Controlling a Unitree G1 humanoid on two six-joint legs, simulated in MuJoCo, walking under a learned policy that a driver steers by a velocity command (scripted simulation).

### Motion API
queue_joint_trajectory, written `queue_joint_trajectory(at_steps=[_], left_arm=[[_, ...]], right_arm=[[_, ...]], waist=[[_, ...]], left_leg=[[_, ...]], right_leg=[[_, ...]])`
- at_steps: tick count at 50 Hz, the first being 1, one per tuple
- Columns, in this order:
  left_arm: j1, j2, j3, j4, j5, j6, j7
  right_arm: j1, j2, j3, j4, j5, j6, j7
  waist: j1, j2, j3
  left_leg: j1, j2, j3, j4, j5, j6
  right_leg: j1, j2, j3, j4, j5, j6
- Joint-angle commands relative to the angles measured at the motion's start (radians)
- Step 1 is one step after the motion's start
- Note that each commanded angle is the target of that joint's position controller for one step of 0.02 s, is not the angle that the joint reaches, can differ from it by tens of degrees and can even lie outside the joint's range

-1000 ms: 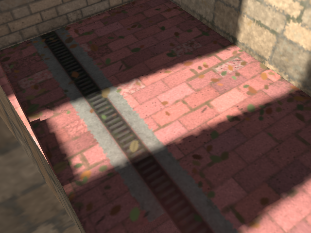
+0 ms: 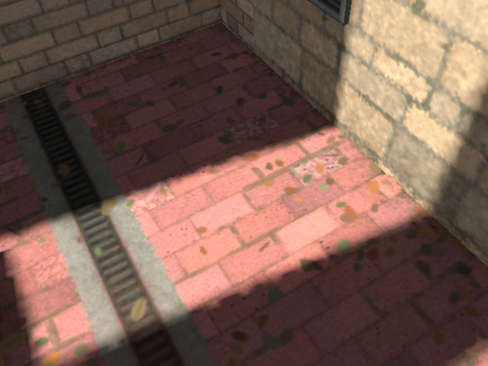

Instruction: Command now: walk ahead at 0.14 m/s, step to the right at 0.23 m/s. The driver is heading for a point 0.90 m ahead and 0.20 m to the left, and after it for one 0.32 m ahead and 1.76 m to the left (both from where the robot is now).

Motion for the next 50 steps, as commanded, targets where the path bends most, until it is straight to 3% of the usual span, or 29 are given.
queue_joint_trajectory(at_steps=[1, 6, 11, 13, 14, 15, 16, 17, 18, 19, 20, 21, 22, 23, 25, 27, 29, 31, 32, 33, 34, 35, 36, 37, 38, 40, 42, 46, 50], left_arm=[[-0.004, 0.136, 0.042, -0.055, -0.007, -0.007, 0.027], [0.024, 0.168, 0.052, -0.029, 0.010, 0.021, 0.024], [0.027, 0.195, 0.054, -0.013, 0.014, 0.048, 0.022], [-0.001, 0.215, 0.057, -0.026, 0.020, 0.059, 0.019], [-0.041, 0.225, 0.058, -0.042, 0.020, 0.064, 0.017], [-0.133, 0.235, 0.058, -0.073, 0.018, 0.067, 0.013], [-0.099, 0.224, 0.064, -0.054, -0.017, 0.004, 0.024], [-0.137, 0.218, 0.048, -0.093, -0.020, -0.027, 0.006], [-0.143, 0.189, 0.039, -0.086, -0.020, -0.053, -0.002], [-0.153, 0.232, 0.051, -0.094, -0.036, -0.068, -0.018], [-0.137, 0.199, 0.041, -0.084, -0.030, -0.061, -0.023], [-0.099, 0.183, 0.035, -0.058, -0.012, -0.056, -0.020], [-0.083, 0.174, 0.035, -0.039, 0.003, -0.050, -0.021], [-0.069, 0.143, 0.022, -0.024, 0.009, -0.045, -0.027], [-0.135, 0.098, -0.003, -0.030, 0.017, -0.047, -0.039], [-0.242, 0.079, -0.020, -0.065, 0.016, -0.048, -0.043], [-0.270, 0.108, -0.016, -0.082, 0.005, -0.051, -0.042], [-0.238, 0.160, 0.005, -0.077, 0.014, -0.052, -0.041], [-0.190, 0.182, 0.019, -0.059, 0.022, -0.051, -0.036], [-0.136, 0.207, 0.029, -0.051, 0.026, -0.052, -0.025], [-0.086, 0.308, 0.048, -0.077, 0.048, -0.045, -0.009], [-0.034, 0.362, 0.066, -0.077, 0.058, -0.030, -0.003], [-0.055, 0.321, 0.058, -0.090, 0.051, -0.028, -0.002], [-0.111, 0.272, 0.045, -0.097, 0.046, -0.027, 0.003], [-0.187, 0.227, 0.031, -0.110, 0.043, -0.023, 0.008], [-0.273, 0.195, 0.018, -0.115, 0.041, -0.016, 0.021], [-0.286, 0.182, 0.014, -0.115, 0.044, -0.014, 0.033], [-0.257, 0.203, 0.030, -0.085, 0.027, 0.004, 0.057], [-0.267, 0.251, 0.053, -0.068, 0.018, 0.016, 0.049]], right_arm=[[-0.002, -0.055, 0.009, -0.063, 0.021, -0.028, -0.023], [-0.117, -0.041, 0.031, -0.110, 0.028, -0.020, -0.012], [-0.134, -0.060, 0.034, -0.128, 0.028, -0.018, 0.000], [-0.070, -0.076, 0.029, -0.116, 0.022, -0.018, -0.004], [0.012, -0.089, 0.022, -0.094, 0.017, -0.020, -0.009], [0.191, -0.115, 0.010, -0.037, 0.004, -0.026, -0.020], [0.243, -0.123, -0.002, -0.006, 0.014, -0.009, 0.017], [0.300, -0.182, -0.021, -0.007, 0.012, -0.001, 0.018], [0.213, -0.132, -0.026, -0.028, 0.027, -0.009, 0.007], [0.127, -0.059, 0.009, -0.050, 0.017, -0.039, -0.006], [0.032, -0.043, 0.019, -0.079, -0.003, -0.061, -0.006], [-0.051, -0.050, 0.022, -0.098, -0.004, -0.072, 0.003], [-0.098, -0.063, 0.023, -0.110, -0.015, -0.077, 0.012], [-0.109, -0.092, 0.015, -0.109, -0.026, -0.075, 0.023], [-0.057, -0.125, 0.000, -0.092, -0.012, -0.068, 0.035], [0.039, -0.158, -0.010, -0.062, -0.005, -0.060, 0.038], [0.082, -0.188, -0.018, -0.046, -0.003, -0.046, 0.048], [0.075, -0.176, -0.014, -0.042, 0.002, -0.036, 0.056], [0.077, -0.137, -0.002, -0.040, 0.002, -0.033, 0.056], [0.084, -0.082, 0.015, -0.036, -0.008, -0.032, 0.052], [0.105, -0.006, 0.040, -0.058, -0.039, -0.034, 0.050], [0.126, -0.019, 0.034, -0.076, -0.010, -0.029, 0.036], [0.093, -0.109, 0.006, -0.082, 0.006, -0.018, 0.028], [0.051, -0.129, -0.006, -0.088, 0.014, -0.003, 0.019], [0.051, -0.121, -0.009, -0.080, 0.010, 0.017, 0.006], [0.082, -0.099, -0.010, -0.079, -0.006, 0.050, -0.003], [0.084, -0.078, -0.009, -0.097, -0.007, 0.064, -0.003], [0.029, -0.054, 0.001, -0.158, -0.003, 0.067, 0.015], [0.002, -0.072, -0.001, -0.198, -0.005, 0.065, 0.045]], waist=[[-0.002, -0.097, -0.018], [0.040, -0.084, 0.000], [0.043, -0.042, -0.051], [0.008, -0.050, -0.102], [-0.036, -0.060, -0.129], [-0.136, -0.067, -0.168], [-0.136, 0.133, -0.249], [-0.179, 0.229, -0.219], [-0.174, 0.373, -0.155], [-0.098, 0.196, -0.038], [-0.023, 0.047, 0.031], [0.033, -0.066, 0.075], [0.064, -0.090, 0.079], [0.071, -0.068, 0.064], [0.021, -0.018, 0.038], [-0.045, -0.012, 0.013], [-0.068, -0.001, -0.021], [-0.038, 0.012, -0.058], [-0.013, 0.017, -0.073], [0.009, 0.001, -0.083], [0.002, -0.209, -0.129], [0.035, -0.405, -0.206], [0.048, -0.311, -0.223], [0.031, -0.243, -0.182], [0.003, -0.196, -0.159], [-0.046, -0.184, -0.131], [-0.051, -0.184, -0.121], [-0.021, -0.192, -0.114], [-0.008, -0.202, -0.111]], left_leg=[[-0.179, 0.053, -0.022, -0.084, 0.068, -0.018], [-0.099, 0.039, 0.014, -0.326, 0.086, -0.014], [-0.017, 0.009, 0.045, -0.405, 0.119, 0.018], [0.087, -0.008, 0.056, -0.444, 0.111, 0.039], [0.185, -0.004, 0.052, -0.499, 0.139, 0.056], [0.393, 0.013, 0.048, -0.642, 0.262, 0.081], [0.630, 0.014, -0.011, -0.574, 0.049, 0.115], [0.830, 0.217, -0.353, -0.804, -0.359, 0.296], [0.780, 0.443, -0.780, -0.932, -0.510, 0.422], [0.624, 0.456, -0.784, -0.954, -0.510, 0.357], [0.514, 0.408, -0.653, -0.971, -0.321, 0.285], [0.384, 0.364, -0.538, -0.994, -0.148, 0.227], [0.274, 0.302, -0.414, -0.997, -0.011, 0.180], [0.174, 0.211, -0.251, -0.994, 0.129, 0.148], [0.087, 0.113, -0.065, -0.961, 0.292, 0.139], [0.181, 0.136, -0.073, -0.923, 0.361, 0.162], [0.264, 0.178, -0.108, -0.858, 0.335, 0.165], [0.237, 0.167, -0.119, -0.762, 0.263, 0.118], [0.213, 0.132, -0.120, -0.701, 0.221, 0.079], [0.161, 0.072, -0.091, -0.601, 0.145, 0.019], [0.016, -0.038, -0.020, -0.336, -0.149, -0.074], [-0.121, -0.083, -0.053, -0.071, -0.362, -0.114], [-0.151, -0.048, -0.127, 0.100, -0.339, -0.123], [-0.208, -0.022, -0.124, 0.163, -0.272, -0.115], [-0.195, 0.001, -0.123, 0.164, -0.207, -0.119], [-0.089, 0.016, -0.087, 0.161, -0.092, -0.143], [-0.056, 0.011, -0.056, 0.109, -0.029, -0.153], [-0.028, 0.042, -0.046, -0.091, 0.001, -0.155], [0.085, 0.049, 0.008, -0.279, -0.050, -0.122]], right_leg=[[0.177, -0.264, 0.273, -0.150, 0.233, -0.121], [0.139, -0.234, 0.232, -0.167, 0.293, -0.106], [0.202, -0.198, 0.188, -0.073, 0.646, -0.054], [0.209, -0.170, 0.163, 0.027, 0.867, -0.016], [0.174, -0.146, 0.143, 0.108, 0.950, 0.018], [0.060, -0.088, 0.094, 0.256, 0.974, 0.083], [-0.145, -0.239, 0.261, 0.277, 0.445, 0.060], [-0.455, -0.050, 0.135, 0.517, 0.088, 0.202], [-0.704, 0.019, 0.117, 0.962, -0.494, 0.190], [-0.755, -0.058, 0.241, 1.072, -0.438, 0.132], [-0.724, -0.078, 0.219, 1.066, -0.326, 0.108], [-0.641, -0.112, 0.206, 1.001, -0.248, 0.092], [-0.529, -0.142, 0.192, 0.937, -0.192, 0.087], [-0.394, -0.145, 0.129, 0.843, -0.126, 0.094], [-0.211, -0.147, 0.055, 0.600, -0.002, 0.126], [-0.221, -0.147, 0.057, 0.446, 0.040, 0.149], [-0.220, -0.138, 0.059, 0.347, 0.037, 0.148], [-0.099, -0.103, 0.038, 0.259, 0.086, 0.127], [-0.023, -0.080, 0.020, 0.216, 0.101, 0.117], [0.064, -0.125, 0.060, 0.188, 0.222, 0.102], [0.187, -0.364, 0.285, 0.158, 0.516, 0.010], [0.225, -0.553, 0.525, 0.040, 0.499, -0.174], [0.204, -0.530, 0.559, -0.004, 0.355, -0.203], [0.169, -0.488, 0.466, 0.004, 0.255, -0.169], [0.105, -0.442, 0.372, 0.002, 0.205, -0.133], [-0.032, -0.391, 0.251, -0.027, 0.184, -0.107], [-0.063, -0.376, 0.178, -0.051, 0.152, -0.111], [-0.012, -0.399, 0.112, -0.052, 0.162, -0.132], [-0.005, -0.434, 0.087, -0.039, 0.200, -0.143]])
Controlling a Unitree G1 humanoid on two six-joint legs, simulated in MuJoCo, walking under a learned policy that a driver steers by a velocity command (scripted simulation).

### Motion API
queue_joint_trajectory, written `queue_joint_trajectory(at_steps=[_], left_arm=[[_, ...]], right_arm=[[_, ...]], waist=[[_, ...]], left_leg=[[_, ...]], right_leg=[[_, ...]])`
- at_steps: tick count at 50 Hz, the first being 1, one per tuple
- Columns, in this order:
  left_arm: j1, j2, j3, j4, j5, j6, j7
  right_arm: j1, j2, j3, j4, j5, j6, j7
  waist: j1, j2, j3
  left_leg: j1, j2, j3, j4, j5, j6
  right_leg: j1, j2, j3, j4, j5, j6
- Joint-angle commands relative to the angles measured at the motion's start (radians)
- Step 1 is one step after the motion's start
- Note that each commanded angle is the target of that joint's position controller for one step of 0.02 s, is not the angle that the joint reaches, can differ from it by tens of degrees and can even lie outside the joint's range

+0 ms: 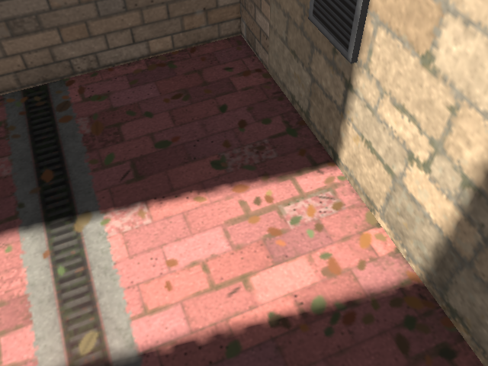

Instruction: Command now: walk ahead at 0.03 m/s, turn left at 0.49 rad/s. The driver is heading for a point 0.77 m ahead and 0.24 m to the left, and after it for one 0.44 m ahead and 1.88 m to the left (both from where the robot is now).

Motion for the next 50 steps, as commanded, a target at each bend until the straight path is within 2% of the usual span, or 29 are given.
queue_joint_trajectory(at_steps=[1, 3, 4, 5, 6, 7, 8, 9, 10, 11, 12, 13, 15, 17, 19, 23, 26, 28, 29, 30, 31, 32, 34, 36, 38, 43, 47, 49, 50], left_arm=[[-0.028, 0.202, 0.063, -0.049, -0.009, -0.005, -0.004], [-0.042, 0.218, 0.070, -0.038, -0.023, 0.000, -0.011], [-0.046, 0.208, 0.069, -0.028, -0.042, 0.003, -0.012], [-0.003, 0.180, 0.064, -0.004, -0.042, 0.006, -0.017], [0.005, 0.127, 0.052, -0.003, -0.016, 0.005, -0.025], [-0.073, 0.086, 0.034, -0.084, 0.021, -0.002, -0.034], [-0.165, 0.127, 0.049, -0.104, 0.010, -0.016, -0.036], [-0.155, 0.153, 0.061, -0.098, -0.014, -0.016, -0.041], [-0.117, 0.156, 0.067, -0.070, -0.014, -0.012, -0.039], [-0.098, 0.165, 0.071, -0.054, -0.002, -0.008, -0.032], [-0.080, 0.157, 0.070, -0.050, 0.006, -0.009, -0.032], [-0.065, 0.146, 0.068, -0.048, 0.005, -0.012, -0.035], [-0.068, 0.122, 0.059, -0.049, -0.005, -0.016, -0.039], [-0.104, 0.099, 0.048, -0.060, -0.007, -0.019, -0.043], [-0.119, 0.103, 0.049, -0.064, -0.011, -0.023, -0.041], [-0.122, 0.111, 0.055, -0.075, -0.017, -0.035, -0.056], [-0.090, 0.116, 0.060, -0.076, -0.023, -0.046, -0.068], [-0.017, 0.128, 0.069, -0.058, -0.017, -0.054, -0.074], [0.038, 0.179, 0.083, -0.055, -0.002, -0.052, -0.069], [0.048, 0.269, 0.103, -0.042, 0.013, -0.041, -0.065], [0.059, 0.220, 0.096, -0.058, 0.018, -0.051, -0.065], [0.028, 0.170, 0.081, -0.074, 0.009, -0.057, -0.057], [-0.016, 0.142, 0.071, -0.083, -0.018, -0.059, -0.040], [0.028, 0.146, 0.068, -0.075, -0.012, -0.065, -0.030], [0.087, 0.147, 0.068, -0.055, -0.006, -0.075, -0.035], [0.107, 0.184, 0.073, -0.028, -0.015, -0.089, -0.054], [0.142, 0.224, 0.080, -0.001, -0.040, -0.088, -0.075], [0.137, 0.232, 0.078, 0.011, -0.054, -0.079, -0.084], [0.155, 0.206, 0.067, 0.017, -0.047, -0.076, -0.087]], right_arm=[[0.003, -0.066, -0.015, -0.092, 0.002, -0.009, 0.018], [0.035, -0.067, -0.021, -0.088, 0.004, -0.006, 0.026], [0.061, -0.059, -0.024, -0.080, 0.012, -0.003, 0.027], [0.086, -0.087, -0.037, -0.067, 0.009, -0.001, 0.021], [0.125, -0.162, -0.063, -0.066, 0.009, 0.000, 0.008], [0.133, -0.279, -0.085, -0.102, -0.006, -0.005, 0.003], [0.153, -0.264, -0.082, -0.110, -0.041, -0.033, 0.013], [0.084, -0.235, -0.071, -0.115, -0.039, -0.053, 0.014], [0.006, -0.203, -0.065, -0.127, -0.016, -0.061, 0.010], [-0.045, -0.162, -0.051, -0.139, 0.006, -0.061, 0.005], [-0.062, -0.147, -0.042, -0.147, 0.011, -0.058, -0.001], [-0.055, -0.143, -0.039, -0.151, 0.005, -0.056, -0.005], [-0.027, -0.150, -0.042, -0.150, -0.002, -0.053, -0.012], [-0.003, -0.165, -0.049, -0.147, 0.003, -0.044, -0.019], [-0.004, -0.177, -0.056, -0.159, -0.003, -0.042, -0.021], [-0.009, -0.196, -0.064, -0.176, -0.002, -0.032, -0.009], [-0.040, -0.190, -0.063, -0.188, 0.011, -0.028, -0.004], [-0.077, -0.176, -0.059, -0.201, 0.025, -0.023, -0.010], [-0.053, -0.131, -0.046, -0.207, 0.016, -0.022, -0.012], [-0.007, -0.093, -0.038, -0.227, 0.018, -0.029, -0.007], [-0.014, -0.183, -0.063, -0.220, 0.004, -0.043, -0.006], [-0.027, -0.220, -0.077, -0.205, 0.012, -0.047, 0.002], [-0.020, -0.189, -0.074, -0.184, 0.005, -0.041, 0.010], [-0.034, -0.140, -0.058, -0.186, 0.011, -0.048, 0.024], [-0.063, -0.102, -0.042, -0.191, 0.013, -0.061, 0.027], [-0.104, -0.059, -0.014, -0.188, 0.010, -0.095, 0.034], [-0.112, -0.073, -0.013, -0.184, 0.020, -0.107, 0.048], [-0.052, -0.083, -0.020, -0.165, 0.023, -0.111, 0.051], [0.044, -0.098, -0.034, -0.129, 0.032, -0.112, 0.048]], waist=[[0.008, -0.169, -0.106], [-0.015, -0.162, -0.106], [-0.032, -0.148, -0.107], [-0.032, -0.097, -0.102], [-0.028, 0.083, -0.098], [-0.033, 0.327, -0.075], [-0.093, 0.204, -0.145], [-0.048, 0.139, -0.114], [-0.008, 0.086, -0.092], [0.009, 0.079, -0.084], [0.024, 0.089, -0.093], [0.030, 0.089, -0.112], [0.018, 0.091, -0.123], [-0.004, 0.112, -0.113], [-0.021, 0.153, -0.107], [-0.034, 0.164, -0.095], [-0.018, 0.167, -0.119], [0.027, 0.146, -0.133], [0.026, 0.039, -0.183], [-0.026, -0.282, -0.146], [0.012, -0.264, -0.120], [0.007, -0.185, -0.087], [-0.002, -0.159, -0.036], [0.019, -0.136, -0.022], [0.047, -0.130, -0.015], [0.054, -0.149, 0.006], [0.059, -0.162, 0.024], [0.011, -0.143, 0.018], [-0.031, -0.114, -0.017]], left_leg=[[0.075, 0.017, 0.019, -0.126, -0.024, 0.031], [0.140, 0.005, 0.047, -0.273, 0.043, 0.066], [0.205, -0.023, 0.076, -0.396, 0.134, 0.095], [0.292, -0.048, 0.060, -0.486, 0.211, 0.128], [0.448, 0.081, -0.139, -0.542, 0.468, 0.193], [0.497, 0.346, -0.530, -0.575, 0.729, 0.399], [0.450, 0.382, -0.583, -0.625, 0.577, 0.486], [0.434, 0.329, -0.496, -0.633, 0.476, 0.431], [0.406, 0.262, -0.412, -0.620, 0.425, 0.358], [0.389, 0.226, -0.372, -0.613, 0.430, 0.318], [0.358, 0.196, -0.338, -0.608, 0.483, 0.308], [0.349, 0.179, -0.319, -0.603, 0.511, 0.306], [0.373, 0.161, -0.305, -0.592, 0.517, 0.306], [0.385, 0.152, -0.319, -0.578, 0.471, 0.305], [0.357, 0.143, -0.344, -0.564, 0.394, 0.302], [0.310, 0.149, -0.442, -0.527, 0.422, 0.316], [0.341, 0.135, -0.515, -0.475, 0.530, 0.300], [0.288, 0.078, -0.506, -0.415, 0.461, 0.237], [0.157, 0.015, -0.442, -0.299, 0.188, 0.185], [-0.122, -0.168, -0.219, -0.103, -0.207, 0.123], [-0.225, -0.099, -0.208, 0.125, -0.225, 0.083], [-0.250, -0.056, -0.211, 0.206, -0.125, 0.077], [-0.308, -0.031, -0.177, 0.269, -0.002, 0.050], [-0.312, -0.014, -0.134, 0.307, 0.075, 0.038], [-0.315, -0.007, -0.119, 0.251, 0.117, 0.032], [-0.170, 0.026, -0.064, -0.045, 0.160, 0.034], [0.002, 0.017, -0.010, -0.244, 0.097, 0.069], [0.150, -0.012, 0.025, -0.381, 0.154, 0.106], [0.301, -0.046, 0.048, -0.418, 0.173, 0.124]], right_leg=[[0.124, -0.283, 0.188, -0.145, 0.227, -0.226], [0.136, -0.279, 0.161, -0.095, 0.243, -0.195], [0.119, -0.262, 0.137, -0.052, 0.196, -0.163], [0.070, -0.218, 0.087, 0.030, 0.111, -0.102], [-0.119, -0.124, -0.012, 0.261, -0.078, -0.013], [-0.434, 0.048, -0.017, 0.532, -0.485, 0.076], [-0.450, 0.062, 0.171, 0.726, -0.511, 0.069], [-0.471, 0.044, 0.210, 0.779, -0.409, 0.051], [-0.463, 0.027, 0.221, 0.758, -0.304, 0.044], [-0.453, 0.024, 0.224, 0.737, -0.234, 0.048], [-0.407, 0.037, 0.213, 0.746, -0.180, 0.054], [-0.372, 0.051, 0.205, 0.744, -0.142, 0.059], [-0.347, 0.068, 0.198, 0.641, -0.102, 0.068], [-0.320, 0.082, 0.201, 0.508, -0.092, 0.079], [-0.273, 0.093, 0.199, 0.412, -0.110, 0.085], [-0.175, 0.122, 0.205, 0.286, -0.190, 0.074], [-0.103, 0.133, 0.210, 0.143, -0.180, 0.055], [0.061, 0.108, 0.202, -0.079, 0.026, 0.025], [0.225, -0.041, 0.317, -0.105, 0.055, -0.032], [0.319, -0.247, 0.592, -0.148, 0.092, -0.186], [0.284, -0.347, 0.719, -0.197, -0.080, -0.283], [0.254, -0.299, 0.644, -0.214, -0.259, -0.256], [0.253, -0.205, 0.515, -0.229, -0.325, -0.172], [0.235, -0.174, 0.419, -0.257, -0.287, -0.156], [0.243, -0.162, 0.377, -0.278, -0.275, -0.168], [0.189, -0.164, 0.272, -0.306, -0.150, -0.181], [0.137, -0.184, 0.245, -0.268, -0.135, -0.180], [0.097, -0.193, 0.237, -0.206, -0.141, -0.165], [0.053, -0.173, 0.215, -0.121, -0.069, -0.151]])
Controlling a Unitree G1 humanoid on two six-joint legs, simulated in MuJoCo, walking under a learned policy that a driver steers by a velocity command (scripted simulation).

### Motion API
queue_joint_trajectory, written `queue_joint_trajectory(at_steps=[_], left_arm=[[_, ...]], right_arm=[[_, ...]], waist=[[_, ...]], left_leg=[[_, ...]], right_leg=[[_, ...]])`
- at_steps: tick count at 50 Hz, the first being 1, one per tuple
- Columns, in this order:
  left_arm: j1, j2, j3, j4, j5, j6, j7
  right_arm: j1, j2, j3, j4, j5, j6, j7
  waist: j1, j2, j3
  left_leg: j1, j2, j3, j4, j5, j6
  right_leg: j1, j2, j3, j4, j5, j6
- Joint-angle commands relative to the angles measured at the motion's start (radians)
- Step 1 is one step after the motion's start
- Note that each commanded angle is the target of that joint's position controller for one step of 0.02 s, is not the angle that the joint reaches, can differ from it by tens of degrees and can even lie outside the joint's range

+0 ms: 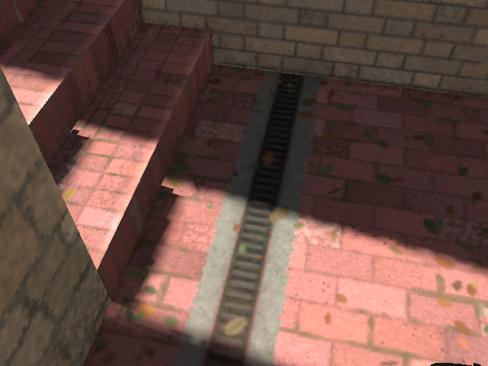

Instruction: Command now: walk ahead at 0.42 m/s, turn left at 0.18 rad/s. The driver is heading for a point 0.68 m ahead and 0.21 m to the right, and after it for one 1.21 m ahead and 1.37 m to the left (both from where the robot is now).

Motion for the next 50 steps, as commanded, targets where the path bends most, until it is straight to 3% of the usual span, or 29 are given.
queue_joint_trajectory(at_steps=[1, 2, 3, 4, 5, 6, 8, 10, 15, 20, 22, 23, 24, 25, 26, 27, 28, 29, 32, 35, 36, 38, 40, 44, 46, 47, 48, 49, 50], left_arm=[[-0.061, 0.124, 0.014, -0.049, 0.005, -0.017, -0.010], [-0.080, 0.017, -0.021, -0.092, 0.044, -0.029, -0.016], [-0.067, 0.041, -0.013, -0.141, 0.012, -0.059, -0.008], [-0.123, 0.141, 0.012, -0.146, -0.017, -0.074, -0.005], [-0.149, 0.149, 0.016, -0.163, -0.019, -0.074, -0.009], [-0.162, 0.129, 0.012, -0.151, 0.001, -0.068, -0.007], [-0.153, 0.108, 0.012, -0.144, 0.024, -0.050, -0.012], [-0.126, 0.073, 0.003, -0.127, 0.026, -0.032, -0.018], [-0.266, -0.006, -0.031, -0.154, 0.031, -0.023, -0.028], [-0.327, 0.060, -0.010, -0.207, 0.030, -0.011, -0.051], [-0.245, 0.083, 0.007, -0.205, 0.051, -0.012, -0.058], [-0.138, 0.108, 0.025, -0.182, 0.047, -0.016, -0.058], [-0.046, 0.168, 0.045, -0.171, 0.031, -0.008, -0.040], [-0.035, 0.236, 0.045, -0.185, 0.033, 0.004, -0.017], [-0.048, 0.257, 0.042, -0.220, 0.054, 0.003, -0.019], [-0.113, 0.201, 0.042, -0.246, 0.039, 0.008, -0.020], [-0.168, 0.151, 0.026, -0.251, 0.019, 0.014, -0.014], [-0.196, 0.125, 0.017, -0.255, 0.009, 0.020, -0.009], [-0.238, 0.134, 0.022, -0.255, 0.030, 0.029, -0.001], [-0.212, 0.162, 0.035, -0.244, 0.032, 0.041, 0.018], [-0.213, 0.171, 0.039, -0.246, 0.027, 0.050, 0.026], [-0.228, 0.164, 0.037, -0.258, 0.015, 0.066, 0.039], [-0.221, 0.195, 0.045, -0.263, 0.011, 0.073, 0.045], [-0.166, 0.177, 0.042, -0.260, 0.019, 0.070, 0.041], [-0.176, 0.162, 0.036, -0.261, 0.013, 0.074, 0.039], [-0.179, 0.139, 0.029, -0.262, 0.007, 0.076, 0.039], [-0.164, 0.073, 0.013, -0.263, 0.006, 0.073, 0.038], [-0.201, 0.061, 0.011, -0.317, -0.004, 0.051, 0.030], [-0.240, 0.142, 0.031, -0.331, 0.005, 0.035, 0.027]], right_arm=[[0.221, -0.147, -0.069, 0.003, 0.014, -0.021, -0.013], [0.360, -0.242, -0.086, 0.015, -0.013, -0.019, -0.030], [0.361, -0.293, -0.086, 0.004, -0.026, -0.035, -0.024], [0.343, -0.212, -0.067, 0.019, -0.018, -0.051, -0.015], [0.298, -0.164, -0.050, 0.021, -0.022, -0.061, -0.008], [0.241, -0.129, -0.039, 0.016, -0.028, -0.064, -0.003], [0.171, -0.101, -0.026, 0.017, -0.036, -0.067, -0.006], [0.175, -0.109, -0.026, 0.043, -0.034, -0.074, -0.015], [0.170, -0.157, -0.033, 0.103, -0.037, -0.061, -0.039], [0.146, -0.190, -0.045, 0.133, -0.018, -0.047, -0.048], [0.111, -0.220, -0.055, 0.136, -0.003, -0.027, -0.064], [0.093, -0.223, -0.057, 0.128, -0.002, -0.013, -0.072], [0.104, -0.200, -0.049, 0.103, -0.018, -0.019, -0.074], [0.204, -0.076, -0.013, 0.080, -0.078, -0.031, -0.059], [0.298, -0.093, 0.001, 0.079, -0.055, -0.045, -0.038], [0.220, -0.186, -0.020, 0.083, -0.030, -0.042, -0.033], [0.122, -0.193, -0.024, 0.053, -0.024, -0.032, -0.039], [0.081, -0.178, -0.022, 0.048, -0.035, -0.019, -0.053], [0.094, -0.150, -0.022, 0.037, -0.041, 0.014, -0.070], [0.075, -0.112, -0.011, 0.038, -0.045, 0.017, -0.082], [0.064, -0.110, -0.011, 0.039, -0.044, 0.021, -0.084], [0.033, -0.108, -0.011, 0.033, -0.036, 0.024, -0.077], [-0.018, -0.109, -0.014, 0.014, -0.036, 0.019, -0.066], [-0.022, -0.122, -0.022, 0.003, -0.027, -0.020, -0.055], [0.037, -0.119, -0.032, 0.015, -0.013, -0.036, -0.055], [0.090, -0.134, -0.043, 0.032, -0.009, -0.040, -0.058], [0.166, -0.192, -0.061, 0.042, -0.021, -0.040, -0.064], [0.199, -0.280, -0.083, 0.044, -0.061, -0.038, -0.059], [0.141, -0.262, -0.083, 0.033, -0.064, -0.046, -0.055]], waist=[[-0.186, -0.080, -0.028], [-0.217, 0.197, -0.138], [-0.184, 0.345, -0.164], [-0.205, 0.210, -0.077], [-0.179, 0.207, -0.012], [-0.156, 0.125, 0.016], [-0.105, 0.103, 0.041], [-0.082, 0.091, 0.029], [-0.116, 0.073, 0.070], [-0.109, 0.089, 0.055], [-0.051, 0.099, -0.012], [0.002, 0.072, -0.070], [0.033, 0.014, -0.124], [-0.059, -0.251, -0.220], [-0.085, -0.244, -0.433], [-0.036, -0.096, -0.380], [-0.046, -0.025, -0.239], [-0.068, 0.042, -0.157], [-0.125, -0.050, -0.080], [-0.111, -0.073, -0.129], [-0.107, -0.077, -0.146], [-0.096, -0.098, -0.151], [-0.073, -0.157, -0.099], [-0.051, -0.187, -0.089], [-0.101, -0.181, -0.065], [-0.133, -0.151, -0.048], [-0.151, -0.002, -0.072], [-0.134, 0.217, -0.041], [-0.111, 0.187, 0.032]], left_leg=[[0.426, -0.039, 0.017, -0.134, 0.011, 0.068], [0.622, 0.229, -0.337, -0.200, -0.061, 0.144], [0.678, 0.377, -0.794, -0.375, -0.254, 0.304], [0.640, 0.350, -0.711, -0.387, -0.284, 0.301], [0.583, 0.295, -0.556, -0.361, -0.194, 0.280], [0.504, 0.243, -0.449, -0.368, -0.088, 0.259], [0.396, 0.188, -0.327, -0.398, 0.137, 0.228], [0.376, 0.179, -0.239, -0.414, 0.283, 0.226], [0.279, 0.132, -0.016, -0.417, 0.557, 0.162], [0.383, 0.182, 0.027, -0.288, 0.725, 0.132], [0.414, 0.181, 0.033, -0.124, 0.954, 0.107], [0.406, 0.146, 0.056, 0.033, 0.970, 0.077], [0.293, 0.074, 0.089, 0.264, 0.730, 0.015], [-0.046, -0.071, 0.077, 0.629, -0.320, -0.045], [-0.196, -0.155, -0.128, 0.887, -0.460, -0.076], [-0.226, -0.100, -0.176, 0.897, -0.358, -0.070], [-0.264, -0.066, -0.151, 0.836, -0.270, -0.067], [-0.250, -0.036, -0.143, 0.765, -0.221, -0.073], [-0.119, -0.027, -0.121, 0.573, -0.173, -0.084], [-0.091, -0.050, -0.109, 0.423, -0.146, -0.109], [-0.085, -0.053, -0.115, 0.392, -0.118, -0.114], [-0.065, -0.053, -0.117, 0.312, -0.050, -0.111], [-0.066, -0.060, -0.114, 0.241, -0.017, -0.105], [0.030, -0.088, -0.103, 0.072, -0.080, -0.067], [0.177, -0.089, -0.084, -0.106, -0.042, -0.032], [0.312, -0.048, -0.088, -0.219, -0.008, -0.005], [0.466, 0.148, -0.269, -0.298, -0.146, 0.056], [0.453, 0.346, -0.625, -0.387, -0.405, 0.165], [0.379, 0.376, -0.667, -0.412, -0.489, 0.205]], right_leg=[[-0.245, -0.126, 0.081, 0.156, 0.160, -0.157], [-0.454, -0.035, -0.022, 0.589, -0.088, -0.080], [-0.731, 0.086, 0.088, 0.833, -0.239, -0.047], [-0.824, 0.023, 0.150, 0.930, -0.181, -0.056], [-0.842, -0.007, 0.136, 0.914, -0.087, -0.073], [-0.801, -0.037, 0.132, 0.866, -0.006, -0.074], [-0.702, -0.057, 0.130, 0.768, 0.090, -0.059], [-0.676, -0.043, 0.113, 0.722, 0.153, -0.036], [-0.506, 0.025, 0.062, 0.370, 0.399, -0.020], [-0.440, 0.081, 0.061, 0.244, 0.357, -0.076], [-0.343, 0.136, 0.017, 0.207, 0.257, -0.102], [-0.218, 0.168, -0.001, 0.126, 0.313, -0.126], [-0.030, 0.116, 0.093, 0.071, 0.553, -0.170], [0.282, -0.140, 0.422, 0.190, 1.096, -0.302], [0.425, -0.320, 0.816, 0.104, 1.000, -0.499], [0.332, -0.266, 0.725, 0.036, 0.787, -0.463], [0.197, -0.207, 0.613, 0.012, 0.634, -0.401], [0.060, -0.159, 0.554, -0.020, 0.549, -0.358], [-0.178, -0.073, 0.467, -0.065, 0.517, -0.315], [-0.181, -0.052, 0.442, -0.036, 0.595, -0.304], [-0.180, -0.046, 0.449, -0.033, 0.527, -0.293], [-0.214, -0.010, 0.474, -0.072, 0.098, -0.265], [-0.262, -0.014, 0.529, -0.122, -0.125, -0.260], [-0.243, -0.023, 0.591, -0.100, -0.227, -0.248], [-0.304, 0.006, 0.596, -0.070, -0.277, -0.218], [-0.399, 0.052, 0.558, -0.016, -0.295, -0.177], [-0.548, 0.134, 0.429, 0.243, -0.320, -0.110], [-0.732, 0.234, 0.289, 0.475, -0.220, -0.084], [-0.807, 0.132, 0.293, 0.605, -0.116, -0.071]])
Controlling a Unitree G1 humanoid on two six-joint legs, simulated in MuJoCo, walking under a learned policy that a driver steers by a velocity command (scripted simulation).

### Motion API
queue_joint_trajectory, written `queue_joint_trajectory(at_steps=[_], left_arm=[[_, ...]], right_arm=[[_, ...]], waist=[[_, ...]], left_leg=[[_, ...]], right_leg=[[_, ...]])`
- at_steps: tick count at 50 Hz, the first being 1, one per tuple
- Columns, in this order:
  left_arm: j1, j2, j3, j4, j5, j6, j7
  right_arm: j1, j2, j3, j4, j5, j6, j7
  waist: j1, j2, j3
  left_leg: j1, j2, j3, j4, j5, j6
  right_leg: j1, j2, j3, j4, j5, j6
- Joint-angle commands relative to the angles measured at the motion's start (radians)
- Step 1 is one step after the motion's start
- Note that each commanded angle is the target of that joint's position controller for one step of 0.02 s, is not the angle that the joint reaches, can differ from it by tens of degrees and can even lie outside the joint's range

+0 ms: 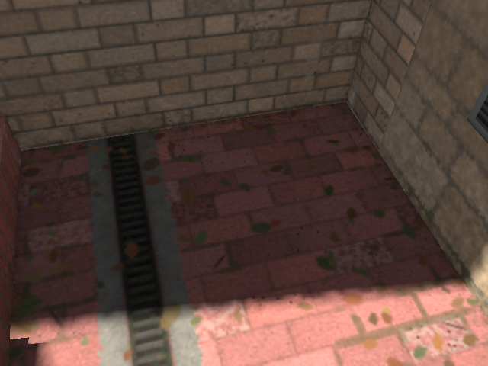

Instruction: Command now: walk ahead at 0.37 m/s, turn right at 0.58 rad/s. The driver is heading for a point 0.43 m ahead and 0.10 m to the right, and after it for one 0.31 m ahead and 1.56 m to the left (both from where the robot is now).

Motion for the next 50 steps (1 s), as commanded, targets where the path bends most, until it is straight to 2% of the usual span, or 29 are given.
queue_joint_trajectory(at_steps=[1, 3, 6, 7, 10, 16, 17, 19, 20, 21, 22, 23, 24, 25, 26, 27, 28, 29, 31, 33, 38, 41, 44, 45, 46, 47, 48, 49, 50], left_arm=[[-0.090, 0.150, 0.039, -0.121, 0.000, -0.046, -0.011], [-0.044, 0.127, 0.037, -0.082, 0.012, -0.041, -0.018], [-0.083, 0.063, 0.018, -0.079, 0.008, -0.047, -0.032], [-0.101, 0.055, 0.016, -0.085, -0.005, -0.050, -0.034], [-0.149, 0.050, 0.015, -0.083, -0.011, -0.061, -0.040], [-0.300, 0.005, -0.012, -0.120, -0.015, -0.074, -0.082], [-0.314, 0.002, -0.017, -0.130, -0.023, -0.078, -0.094], [-0.298, 0.026, -0.009, -0.125, -0.017, -0.075, -0.101], [-0.260, 0.052, 0.002, -0.120, -0.011, -0.071, -0.100], [-0.130, 0.091, 0.023, -0.083, 0.005, -0.065, -0.092], [0.051, 0.159, 0.057, -0.048, 0.007, -0.055, -0.071], [0.221, 0.244, 0.086, -0.016, 0.005, -0.036, -0.037], [0.163, 0.329, 0.080, -0.033, 0.007, -0.043, -0.037], [0.187, 0.201, 0.049, -0.053, 0.011, -0.056, -0.041], [0.149, 0.154, 0.031, -0.028, 0.023, -0.068, -0.042], [0.093, 0.121, 0.016, -0.028, 0.028, -0.073, -0.043], [0.044, 0.093, 0.006, -0.029, 0.032, -0.074, -0.046], [0.013, 0.074, -0.004, -0.024, 0.040, -0.073, -0.042], [-0.016, 0.105, 0.000, 0.011, 0.039, -0.081, -0.041], [-0.026, 0.111, 0.000, 0.032, 0.047, -0.089, -0.030], [-0.022, 0.094, -0.019, 0.076, 0.064, -0.083, -0.005], [-0.011, 0.121, -0.013, 0.101, 0.050, -0.064, 0.010], [-0.039, 0.134, -0.008, 0.104, 0.035, -0.038, 0.029], [-0.027, 0.121, -0.011, 0.100, 0.037, -0.030, 0.035], [0.025, 0.107, -0.020, 0.073, 0.066, -0.030, 0.040], [0.121, 0.001, -0.055, 0.050, 0.084, -0.032, 0.030], [0.142, 0.085, -0.044, 0.069, 0.074, -0.035, 0.015], [0.054, 0.139, -0.029, 0.064, 0.042, -0.025, 0.012], [-0.001, 0.136, -0.029, 0.066, 0.045, -0.012, 0.021]], right_arm=[[0.034, -0.189, -0.064, -0.066, -0.008, -0.023, -0.010], [0.037, -0.142, -0.049, -0.066, 0.012, -0.023, -0.020], [0.109, -0.142, -0.046, -0.042, -0.004, -0.035, -0.019], [0.121, -0.153, -0.050, -0.034, -0.019, -0.029, -0.017], [0.134, -0.136, -0.045, -0.016, -0.010, -0.019, -0.003], [0.162, -0.199, -0.063, 0.036, 0.014, -0.018, -0.003], [0.170, -0.212, -0.065, 0.049, 0.016, -0.016, -0.004], [0.174, -0.226, -0.070, 0.064, 0.023, -0.015, -0.007], [0.174, -0.240, -0.075, 0.068, 0.027, -0.013, -0.009], [0.156, -0.271, -0.081, 0.066, 0.028, -0.011, -0.008], [0.170, -0.250, -0.076, 0.067, 0.023, -0.016, -0.011], [0.167, -0.175, -0.047, 0.026, 0.003, -0.032, -0.004], [0.235, -0.048, 0.001, -0.040, -0.030, -0.067, 0.008], [0.115, -0.161, -0.018, -0.025, 0.017, -0.094, 0.016], [0.043, -0.183, -0.021, -0.036, 0.053, -0.096, 0.014], [0.045, -0.178, -0.013, -0.016, 0.030, -0.092, 0.009], [0.055, -0.167, -0.015, 0.003, 0.009, -0.082, 0.009], [0.096, -0.149, -0.009, 0.026, 0.010, -0.067, 0.017], [0.128, -0.120, -0.001, 0.043, 0.019, -0.045, 0.025], [0.102, -0.095, 0.006, 0.043, 0.015, -0.041, 0.028], [-0.046, -0.068, 0.015, 0.004, 0.001, -0.056, 0.051], [-0.085, -0.106, 0.003, -0.019, 0.001, -0.063, 0.083], [-0.008, -0.145, -0.019, -0.014, -0.007, -0.065, 0.100], [0.081, -0.176, -0.037, 0.011, -0.010, -0.069, 0.095], [0.138, -0.258, -0.059, 0.010, -0.013, -0.071, 0.081], [0.093, -0.331, -0.057, -0.034, -0.031, -0.066, 0.075], [0.081, -0.270, -0.055, -0.081, -0.029, -0.062, 0.066], [0.016, -0.228, -0.054, -0.101, -0.014, -0.052, 0.053], [-0.026, -0.191, -0.044, -0.106, 0.010, -0.034, 0.036]], waist=[[-0.014, 0.211, 0.072], [-0.017, 0.189, 0.072], [-0.047, 0.165, 0.094], [-0.050, 0.177, 0.101], [-0.078, 0.192, 0.130], [-0.125, 0.169, 0.150], [-0.116, 0.161, 0.147], [-0.091, 0.177, 0.128], [-0.058, 0.196, 0.091], [0.015, 0.188, 0.017], [0.116, 0.159, -0.071], [0.174, -0.019, -0.181], [0.036, -0.276, -0.328], [0.129, -0.142, -0.336], [0.114, -0.113, -0.167], [0.067, -0.016, -0.096], [0.026, -0.012, -0.053], [-0.011, -0.027, -0.044], [-0.058, -0.027, -0.020], [-0.056, -0.046, 0.020], [0.009, -0.053, 0.028], [0.025, -0.063, 0.036], [-0.029, -0.055, 0.016], [-0.070, -0.003, -0.028], [-0.073, 0.178, -0.114], [0.017, 0.418, -0.230], [-0.026, 0.291, -0.398], [-0.045, 0.165, -0.309], [-0.049, 0.057, -0.199]], left_leg=[[0.259, 0.391, -0.495, -0.331, -0.445, 0.182], [0.288, 0.308, -0.325, -0.327, -0.294, 0.126], [0.270, 0.270, -0.162, -0.347, -0.127, 0.115], [0.274, 0.262, -0.125, -0.347, -0.090, 0.120], [0.288, 0.261, -0.040, -0.343, 0.082, 0.128], [0.344, 0.290, 0.087, -0.335, 0.201, 0.127], [0.348, 0.287, 0.111, -0.315, 0.239, 0.117], [0.362, 0.291, 0.164, -0.251, 0.478, 0.102], [0.366, 0.292, 0.185, -0.175, 0.705, 0.093], [0.355, 0.273, 0.227, -0.026, 0.911, 0.069], [0.229, 0.247, 0.259, 0.198, 0.941, 0.037], [-0.050, 0.198, 0.252, 0.529, 0.479, 0.003], [-0.410, -0.001, 0.091, 0.811, -0.330, -0.044], [-0.483, 0.035, -0.042, 0.887, -0.284, -0.040], [-0.517, 0.083, -0.006, 0.865, -0.204, -0.034], [-0.454, 0.135, 0.009, 0.806, -0.144, -0.030], [-0.384, 0.157, 0.006, 0.725, -0.115, -0.037], [-0.302, 0.165, -0.005, 0.707, -0.092, -0.041], [-0.238, 0.148, 0.016, 0.666, -0.092, -0.053], [-0.266, 0.122, 0.020, 0.586, -0.010, -0.060], [-0.183, 0.059, 0.061, 0.187, 0.367, -0.053], [-0.199, 0.059, 0.047, 0.090, 0.312, -0.030], [-0.142, 0.026, 0.078, 0.039, 0.189, 0.020], [-0.007, -0.010, 0.092, -0.021, 0.295, 0.049], [0.192, 0.122, -0.105, -0.007, 0.802, 0.107], [0.426, 0.365, -0.533, -0.042, 1.149, 0.347], [0.496, 0.394, -0.663, -0.123, 0.868, 0.407], [0.425, 0.364, -0.563, -0.133, 0.571, 0.353], [0.310, 0.308, -0.476, -0.155, 0.378, 0.283]], right_leg=[[-0.445, -0.110, -0.005, 0.306, -0.006, 0.023], [-0.443, -0.133, -0.052, 0.389, 0.097, 0.067], [-0.442, -0.160, -0.092, 0.450, 0.206, 0.088], [-0.445, -0.165, -0.106, 0.446, 0.217, 0.094], [-0.437, -0.173, -0.100, 0.332, 0.264, 0.106], [-0.317, -0.206, -0.219, 0.027, 0.307, 0.079], [-0.273, -0.209, -0.231, -0.019, 0.287, 0.062], [-0.151, -0.176, -0.276, -0.076, 0.212, 0.021], [-0.058, -0.137, -0.304, -0.088, 0.169, -0.006], [0.104, -0.083, -0.338, -0.120, 0.186, -0.040], [0.378, -0.054, -0.311, -0.139, 0.199, -0.100], [0.696, -0.233, -0.050, -0.152, 0.204, -0.180], [0.922, -0.472, 0.564, -0.331, -0.102, -0.366], [0.884, -0.508, 0.611, -0.463, -0.077, -0.354], [0.750, -0.485, 0.412, -0.437, 0.198, -0.298], [0.589, -0.448, 0.251, -0.402, 0.431, -0.261], [0.473, -0.398, 0.137, -0.388, 0.568, -0.230], [0.386, -0.385, 0.077, -0.413, 0.629, -0.217], [0.278, -0.375, 0.002, -0.454, 0.728, -0.217], [0.233, -0.350, -0.096, -0.485, 0.755, -0.200], [0.259, -0.282, -0.246, -0.475, 0.704, -0.140], [0.359, -0.346, -0.210, -0.419, 0.695, -0.129], [0.396, -0.364, -0.205, -0.219, 0.767, -0.089], [0.357, -0.313, -0.239, -0.051, 0.773, -0.055], [0.212, -0.217, -0.285, 0.235, 0.501, 0.012], [-0.075, -0.010, -0.237, 0.587, -0.316, 0.081], [-0.123, -0.026, -0.054, 0.722, -0.297, 0.084], [-0.181, -0.074, -0.036, 0.734, -0.198, 0.071], [-0.212, -0.115, -0.054, 0.675, -0.107, 0.080]])
Velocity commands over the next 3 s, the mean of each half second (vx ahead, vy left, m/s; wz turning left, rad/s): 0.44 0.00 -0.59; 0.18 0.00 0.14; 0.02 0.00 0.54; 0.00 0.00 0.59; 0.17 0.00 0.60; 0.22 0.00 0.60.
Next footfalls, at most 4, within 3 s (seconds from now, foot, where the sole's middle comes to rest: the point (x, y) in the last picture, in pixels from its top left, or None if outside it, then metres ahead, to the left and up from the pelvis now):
0.44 right None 0.29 -0.20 -0.77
0.92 left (273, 342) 0.58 -0.08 -0.77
1.32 right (358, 365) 0.52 -0.30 -0.77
1.70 left None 0.46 -0.03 -0.77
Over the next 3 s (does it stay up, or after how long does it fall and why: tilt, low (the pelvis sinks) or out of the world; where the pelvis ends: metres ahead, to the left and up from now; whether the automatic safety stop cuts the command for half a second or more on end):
stays up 0.59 0.03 0.01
